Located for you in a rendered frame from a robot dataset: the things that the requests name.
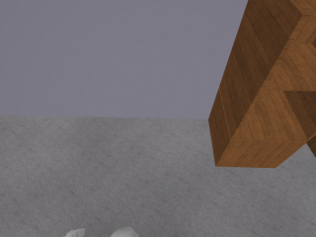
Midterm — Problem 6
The cupboard door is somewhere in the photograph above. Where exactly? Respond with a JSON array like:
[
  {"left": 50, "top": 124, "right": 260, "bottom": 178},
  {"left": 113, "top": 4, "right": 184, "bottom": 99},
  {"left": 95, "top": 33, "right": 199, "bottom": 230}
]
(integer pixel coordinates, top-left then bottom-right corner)
[{"left": 306, "top": 135, "right": 316, "bottom": 158}]

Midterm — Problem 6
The left robot thigh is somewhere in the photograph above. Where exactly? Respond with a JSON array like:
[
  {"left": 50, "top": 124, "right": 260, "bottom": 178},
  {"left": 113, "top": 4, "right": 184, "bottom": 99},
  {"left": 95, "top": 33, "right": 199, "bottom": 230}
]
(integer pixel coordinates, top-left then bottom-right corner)
[{"left": 111, "top": 227, "right": 139, "bottom": 237}]

